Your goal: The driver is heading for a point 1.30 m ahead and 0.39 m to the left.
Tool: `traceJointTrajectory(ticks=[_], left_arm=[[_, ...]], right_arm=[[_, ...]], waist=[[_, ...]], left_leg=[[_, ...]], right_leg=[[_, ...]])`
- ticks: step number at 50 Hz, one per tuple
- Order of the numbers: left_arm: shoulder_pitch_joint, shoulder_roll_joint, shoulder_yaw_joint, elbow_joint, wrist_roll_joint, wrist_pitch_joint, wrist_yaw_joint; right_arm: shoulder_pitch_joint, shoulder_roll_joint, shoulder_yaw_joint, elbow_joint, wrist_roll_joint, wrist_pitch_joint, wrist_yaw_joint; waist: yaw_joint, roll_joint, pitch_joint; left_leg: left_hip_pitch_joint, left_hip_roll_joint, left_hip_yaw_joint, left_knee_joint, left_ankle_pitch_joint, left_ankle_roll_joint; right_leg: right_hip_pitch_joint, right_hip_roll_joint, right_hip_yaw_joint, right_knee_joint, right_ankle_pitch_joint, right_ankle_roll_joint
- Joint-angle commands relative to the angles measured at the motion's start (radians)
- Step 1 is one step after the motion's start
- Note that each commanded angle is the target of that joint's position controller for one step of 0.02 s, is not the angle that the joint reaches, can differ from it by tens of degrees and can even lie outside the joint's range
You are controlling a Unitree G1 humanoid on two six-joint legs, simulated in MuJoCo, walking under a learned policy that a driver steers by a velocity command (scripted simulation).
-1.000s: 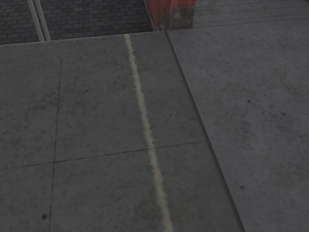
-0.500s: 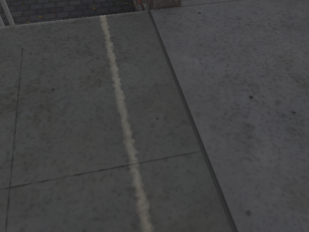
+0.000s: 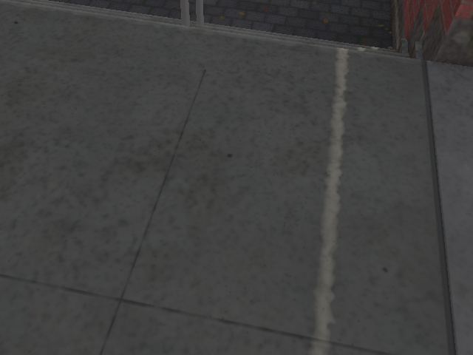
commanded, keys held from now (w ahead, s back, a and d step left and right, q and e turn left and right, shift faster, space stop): w+q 0.82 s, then w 0.18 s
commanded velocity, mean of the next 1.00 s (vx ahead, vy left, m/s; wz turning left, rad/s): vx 0.50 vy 0.00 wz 0.56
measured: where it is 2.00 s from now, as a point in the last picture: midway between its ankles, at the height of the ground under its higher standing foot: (141, 183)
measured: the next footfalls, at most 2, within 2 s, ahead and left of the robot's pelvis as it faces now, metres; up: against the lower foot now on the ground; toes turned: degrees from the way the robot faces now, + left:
right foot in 0.34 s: +0.37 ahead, -0.11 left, +0.00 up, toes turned +15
left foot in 0.86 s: +0.54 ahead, +0.25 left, +0.00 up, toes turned +32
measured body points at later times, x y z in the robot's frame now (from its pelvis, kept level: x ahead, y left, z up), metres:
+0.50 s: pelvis +0.28 -0.02 +0.01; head +0.30 -0.02 +0.46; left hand +0.33 +0.27 -0.09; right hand +0.47 -0.25 -0.10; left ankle +0.20 +0.09 -0.64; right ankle +0.33 -0.11 -0.73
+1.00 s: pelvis +0.50 +0.14 +0.00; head +0.53 +0.17 +0.45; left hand +0.44 +0.43 -0.11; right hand +0.77 -0.01 -0.09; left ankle +0.50 +0.23 -0.73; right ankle +0.52 -0.04 -0.64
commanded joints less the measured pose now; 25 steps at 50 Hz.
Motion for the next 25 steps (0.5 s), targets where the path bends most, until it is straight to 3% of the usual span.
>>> traceJointTrajectory(ticks=[1,2,4,6,9,10,12,14,16,17,18,19,20,21,22,23,25], left_arm=[[0.000,0.108,0.039,-0.083,0.003,0.012,0.013],[-0.011,0.095,0.041,-0.096,0.007,0.020,0.012],[-0.104,0.055,0.029,-0.132,0.020,0.024,0.008],[-0.172,0.029,0.019,-0.151,0.022,0.026,-0.011],[-0.237,0.044,0.018,-0.165,0.015,0.026,-0.022],[-0.261,0.052,0.018,-0.176,0.008,0.021,-0.025],[-0.278,0.061,0.013,-0.192,0.009,0.011,-0.037],[-0.275,0.084,0.018,-0.204,0.007,-0.005,-0.041],[-0.132,0.117,0.034,-0.171,0.015,-0.023,-0.034],[0.028,0.183,0.059,-0.143,0.026,-0.026,-0.023],[0.180,0.271,0.085,-0.118,0.047,-0.016,-0.013],[0.177,0.199,0.068,-0.122,0.027,-0.010,-0.020],[0.119,0.115,0.047,-0.144,0.013,-0.002,-0.019],[0.066,0.091,0.038,-0.158,0.016,0.009,-0.017],[0.026,0.070,0.029,-0.156,0.019,0.015,-0.020],[0.008,0.055,0.021,-0.153,0.026,0.015,-0.021],[0.006,0.060,0.023,-0.139,0.025,0.009,-0.027]], right_arm=[[-0.008,-0.120,-0.036,-0.069,0.008,-0.023,-0.010],[0.002,-0.129,-0.037,-0.067,0.013,-0.027,-0.015],[0.064,-0.148,-0.047,-0.048,0.034,-0.027,-0.030],[0.081,-0.155,-0.054,-0.048,0.036,-0.028,-0.045],[0.117,-0.154,-0.060,-0.039,0.023,-0.033,-0.040],[0.129,-0.138,-0.059,-0.034,0.025,-0.029,-0.042],[0.174,-0.125,-0.055,-0.023,0.030,-0.026,-0.041],[0.184,-0.133,-0.057,-0.017,0.027,-0.021,-0.043],[0.139,-0.108,-0.046,-0.044,0.021,-0.023,-0.039],[0.081,-0.078,-0.032,-0.083,0.013,-0.030,-0.031],[0.192,-0.027,-0.015,-0.099,0.034,-0.039,-0.029],[0.227,-0.082,-0.016,-0.089,0.047,-0.038,-0.034],[0.172,-0.159,-0.035,-0.085,0.042,-0.030,-0.035],[0.108,-0.161,-0.039,-0.097,0.028,-0.020,-0.037],[0.065,-0.146,-0.039,-0.115,0.015,-0.015,-0.035],[0.058,-0.130,-0.041,-0.122,0.013,-0.010,-0.033],[0.067,-0.087,-0.033,-0.132,0.027,-0.001,-0.029]], waist=[[0.030,0.055,-0.140],[0.040,0.045,-0.137],[0.019,0.035,-0.105],[0.001,0.057,-0.088],[-0.039,0.093,-0.074],[-0.051,0.094,-0.061],[-0.066,0.089,-0.055],[-0.050,0.113,-0.064],[0.026,0.130,-0.130],[0.109,0.083,-0.225],[0.102,-0.169,-0.361],[0.089,-0.269,-0.372],[0.097,-0.156,-0.236],[0.088,-0.078,-0.151],[0.066,-0.044,-0.084],[0.041,-0.050,-0.056],[0.019,-0.073,-0.036]], left_leg=[[0.230,0.232,-0.327,-0.266,0.315,0.185],[0.186,0.224,-0.301,-0.274,0.344,0.186],[0.177,0.213,-0.287,-0.307,0.315,0.192],[0.165,0.170,-0.247,-0.297,0.287,0.169],[0.165,0.176,-0.278,-0.291,0.178,0.143],[0.185,0.190,-0.312,-0.282,0.130,0.142],[0.251,0.209,-0.360,-0.226,0.127,0.141],[0.284,0.216,-0.410,-0.173,0.158,0.127],[0.246,0.151,-0.394,-0.044,0.254,0.091],[0.127,0.100,-0.327,0.166,0.214,0.052],[-0.210,-0.027,-0.188,0.515,-0.069,-0.032],[-0.378,0.011,-0.185,0.681,-0.379,-0.042],[-0.436,0.068,-0.189,0.764,-0.307,-0.045],[-0.421,0.106,-0.146,0.778,-0.228,-0.048],[-0.396,0.131,-0.136,0.736,-0.176,-0.045],[-0.356,0.159,-0.134,0.697,-0.145,-0.041],[-0.318,0.183,-0.111,0.643,-0.119,-0.042]], right_leg=[[-0.148,-0.046,0.041,-0.116,0.036,-0.009],[-0.120,-0.031,0.025,-0.178,0.059,0.003],[-0.132,-0.003,0.018,-0.336,0.162,0.029],[-0.082,0.036,0.010,-0.555,0.323,0.026],[-0.021,0.071,0.011,-0.676,0.452,0.025],[-0.032,0.063,0.032,-0.687,0.437,0.027],[-0.047,0.064,0.041,-0.732,0.393,0.000],[0.009,0.081,0.039,-0.753,0.307,-0.028],[0.234,0.077,0.024,-0.798,0.311,-0.062],[0.474,-0.041,0.122,-0.779,0.295,-0.102],[0.842,-0.282,0.494,-0.817,0.193,-0.273],[0.872,-0.375,0.736,-0.894,-0.006,-0.318],[0.752,-0.342,0.626,-0.915,-0.085,-0.275],[0.624,-0.302,0.495,-0.934,-0.024,-0.233],[0.501,-0.260,0.399,-0.966,0.063,-0.213],[0.427,-0.225,0.316,-0.990,0.138,-0.191],[0.360,-0.190,0.200,-1.034,0.244,-0.180]])
Keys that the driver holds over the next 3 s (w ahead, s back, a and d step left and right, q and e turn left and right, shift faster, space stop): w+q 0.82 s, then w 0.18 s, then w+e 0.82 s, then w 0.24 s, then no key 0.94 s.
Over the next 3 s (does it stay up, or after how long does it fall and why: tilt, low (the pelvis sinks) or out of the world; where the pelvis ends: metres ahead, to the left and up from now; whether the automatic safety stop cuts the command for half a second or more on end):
stays up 1.27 0.34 0.00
